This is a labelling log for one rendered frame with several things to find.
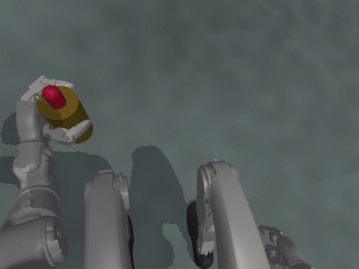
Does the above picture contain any bottle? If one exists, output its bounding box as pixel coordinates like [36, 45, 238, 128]
[37, 85, 93, 143]

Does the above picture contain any left robot arm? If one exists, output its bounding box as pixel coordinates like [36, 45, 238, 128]
[0, 141, 68, 269]

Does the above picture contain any right robot foot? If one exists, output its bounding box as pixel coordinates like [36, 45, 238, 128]
[187, 202, 213, 269]

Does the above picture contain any right robot hand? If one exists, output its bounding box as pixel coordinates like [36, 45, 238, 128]
[259, 225, 307, 269]

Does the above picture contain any left robot hand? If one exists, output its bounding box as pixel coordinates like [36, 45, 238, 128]
[16, 76, 91, 146]

